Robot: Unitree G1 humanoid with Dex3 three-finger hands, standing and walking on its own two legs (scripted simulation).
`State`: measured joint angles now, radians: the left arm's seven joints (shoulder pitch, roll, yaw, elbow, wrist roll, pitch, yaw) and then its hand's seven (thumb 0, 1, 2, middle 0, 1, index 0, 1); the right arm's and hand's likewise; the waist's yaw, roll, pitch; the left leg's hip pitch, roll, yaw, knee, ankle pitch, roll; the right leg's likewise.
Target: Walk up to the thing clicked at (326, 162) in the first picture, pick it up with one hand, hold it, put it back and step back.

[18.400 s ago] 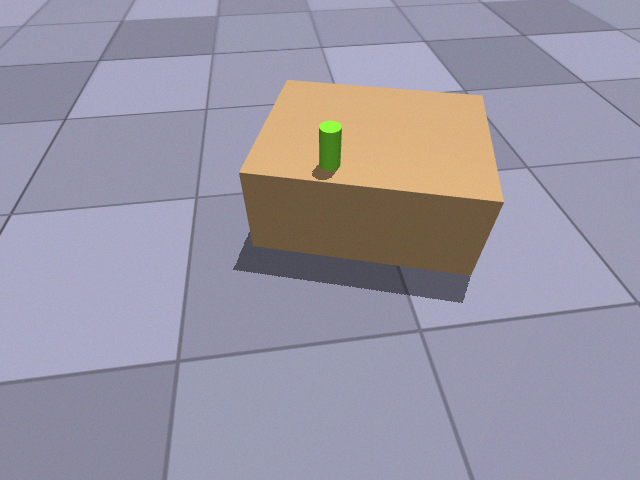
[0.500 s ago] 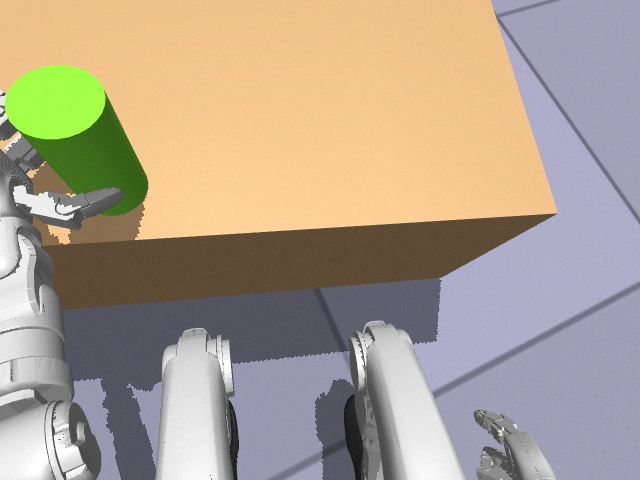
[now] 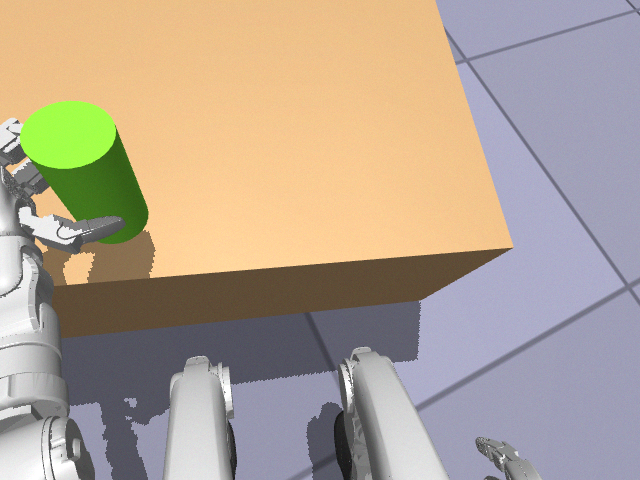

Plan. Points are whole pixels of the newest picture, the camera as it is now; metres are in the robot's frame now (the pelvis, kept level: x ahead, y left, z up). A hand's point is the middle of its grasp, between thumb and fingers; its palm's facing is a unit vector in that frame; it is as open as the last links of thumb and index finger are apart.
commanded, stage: settle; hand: left
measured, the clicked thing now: (96, 181) +0.47 +0.22 +0.01
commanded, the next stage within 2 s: lift in 0.22 s
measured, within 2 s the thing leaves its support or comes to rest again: neither
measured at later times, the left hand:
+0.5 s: hand (53, 180) +0.45 +0.25 +0.03, palm faces +0.26 -0.96 -0.07, open 11.0 cm
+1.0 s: hand (4, 172) +0.40 +0.23 +0.14, palm faces +0.26 -0.96 -0.07, open 11.0 cm
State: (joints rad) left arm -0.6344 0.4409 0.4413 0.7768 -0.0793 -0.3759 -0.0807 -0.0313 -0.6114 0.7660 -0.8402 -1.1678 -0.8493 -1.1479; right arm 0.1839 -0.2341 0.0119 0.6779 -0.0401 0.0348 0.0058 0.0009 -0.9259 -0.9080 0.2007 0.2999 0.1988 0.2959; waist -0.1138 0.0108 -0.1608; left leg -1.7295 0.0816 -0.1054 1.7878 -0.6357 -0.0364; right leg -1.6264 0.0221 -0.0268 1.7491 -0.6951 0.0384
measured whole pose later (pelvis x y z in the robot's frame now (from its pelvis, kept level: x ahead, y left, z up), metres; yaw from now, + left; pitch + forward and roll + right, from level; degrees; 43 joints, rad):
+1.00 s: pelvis +0.02 +0.00 +0.12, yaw +3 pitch +21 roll -4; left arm -0.30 0.27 0.25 0.52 -0.11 -0.34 0.01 -0.04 -0.61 0.74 -0.81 -1.27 -0.82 -1.25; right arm 0.21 -0.22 0.01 0.67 -0.01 0.00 -0.02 0.00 -0.93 -0.91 0.20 0.30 0.20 0.30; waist -0.06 0.02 -0.13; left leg -1.17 0.08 -0.08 1.34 -0.53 -0.04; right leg -1.07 0.00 -0.04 1.29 -0.58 0.03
